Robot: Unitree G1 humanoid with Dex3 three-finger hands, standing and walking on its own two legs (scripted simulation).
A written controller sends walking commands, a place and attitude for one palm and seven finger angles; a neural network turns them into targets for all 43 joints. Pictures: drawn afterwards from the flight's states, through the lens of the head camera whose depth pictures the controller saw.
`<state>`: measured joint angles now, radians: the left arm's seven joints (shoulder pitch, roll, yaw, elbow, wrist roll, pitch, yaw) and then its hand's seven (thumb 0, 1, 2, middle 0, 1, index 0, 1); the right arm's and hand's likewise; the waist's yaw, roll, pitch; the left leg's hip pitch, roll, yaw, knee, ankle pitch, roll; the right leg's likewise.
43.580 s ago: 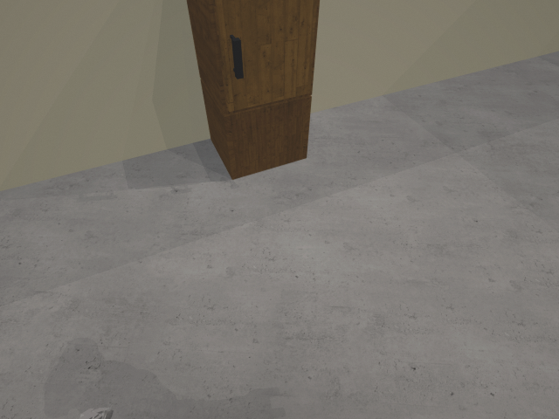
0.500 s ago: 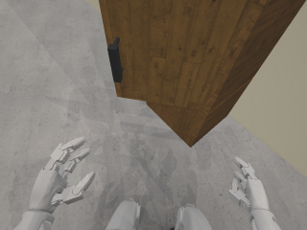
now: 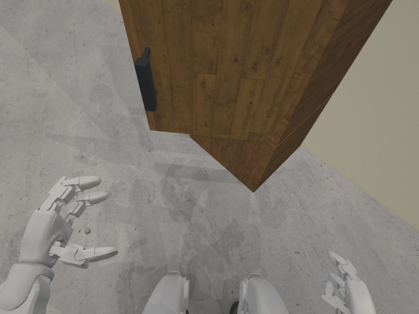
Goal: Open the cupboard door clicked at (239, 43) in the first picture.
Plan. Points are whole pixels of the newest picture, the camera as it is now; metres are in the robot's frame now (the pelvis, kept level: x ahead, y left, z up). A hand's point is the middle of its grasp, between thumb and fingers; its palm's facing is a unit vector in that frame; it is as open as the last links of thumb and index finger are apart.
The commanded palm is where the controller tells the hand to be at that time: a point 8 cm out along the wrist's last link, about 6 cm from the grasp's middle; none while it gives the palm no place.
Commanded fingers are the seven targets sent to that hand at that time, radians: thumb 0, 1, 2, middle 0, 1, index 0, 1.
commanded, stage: raise the hand with hooked fingers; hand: left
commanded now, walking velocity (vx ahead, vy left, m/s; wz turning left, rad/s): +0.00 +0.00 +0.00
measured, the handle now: (149, 80) +0.63 +0.19 +0.01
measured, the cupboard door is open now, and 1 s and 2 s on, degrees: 40 40 40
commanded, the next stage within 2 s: move the hooked fingers beside the handle in 1.06 s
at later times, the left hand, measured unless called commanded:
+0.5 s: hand (62, 210) +0.28 +0.27 +0.03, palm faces -0.03 -1.00 -0.05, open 13.9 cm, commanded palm +0.26 +0.32 +0.04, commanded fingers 0.00 -0.50 0.30 -0.30 -1.20 -0.30 -1.20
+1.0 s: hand (67, 206) +0.29 +0.27 +0.03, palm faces -0.04 -1.00 -0.04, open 13.9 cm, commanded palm +0.27 +0.32 +0.04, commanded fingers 0.00 -0.50 0.30 -0.30 -1.20 -0.30 -1.20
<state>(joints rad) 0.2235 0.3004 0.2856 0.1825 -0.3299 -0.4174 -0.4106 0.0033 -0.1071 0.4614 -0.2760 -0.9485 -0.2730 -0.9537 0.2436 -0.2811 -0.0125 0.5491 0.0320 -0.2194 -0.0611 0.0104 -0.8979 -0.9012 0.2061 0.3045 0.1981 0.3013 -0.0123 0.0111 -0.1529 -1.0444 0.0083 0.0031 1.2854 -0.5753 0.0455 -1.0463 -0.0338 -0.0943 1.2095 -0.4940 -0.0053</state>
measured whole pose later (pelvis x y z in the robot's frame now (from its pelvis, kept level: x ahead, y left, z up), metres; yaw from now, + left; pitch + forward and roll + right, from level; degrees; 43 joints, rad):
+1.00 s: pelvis +0.01 +0.00 +0.00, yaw -1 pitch +21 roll -4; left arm 0.03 0.41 0.44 0.37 -0.39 -0.38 -0.58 -0.01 -0.49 0.30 -0.30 -1.20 -0.30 -1.20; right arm 0.24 -0.29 0.02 0.53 0.03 -0.20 -0.05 0.01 -0.90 -0.90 0.21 0.30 0.20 0.30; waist -0.02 0.01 -0.15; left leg -1.09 0.02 -0.01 1.30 -0.59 0.04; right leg -1.08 -0.02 -0.10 1.21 -0.50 -0.01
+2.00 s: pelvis +0.01 +0.00 -0.01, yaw -2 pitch +26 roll -4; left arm -0.58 0.54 0.48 0.90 -0.22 -0.41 -0.52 -0.01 -0.49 0.30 -0.30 -1.20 -0.30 -1.20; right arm 0.30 -0.30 0.03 0.60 0.02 -0.07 -0.04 0.00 -0.90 -0.90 0.21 0.30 0.20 0.30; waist -0.09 0.02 -0.15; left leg -1.19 0.03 0.00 1.32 -0.58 0.05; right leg -1.19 -0.01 -0.09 1.22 -0.48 0.00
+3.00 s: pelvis +0.00 +0.01 -0.04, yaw -5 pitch +35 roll -8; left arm -1.12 0.88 0.56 1.21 -0.01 -0.28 -0.45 -0.01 -0.49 0.30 -0.30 -1.20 -0.31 -1.21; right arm 0.38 -0.28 0.12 0.56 -0.03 0.11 0.00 0.00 -0.90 -0.90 0.21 0.30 0.20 0.30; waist -0.26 0.05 -0.10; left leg -1.45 0.06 -0.03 1.44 -0.61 0.05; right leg -1.43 0.02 -0.12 1.29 -0.48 0.00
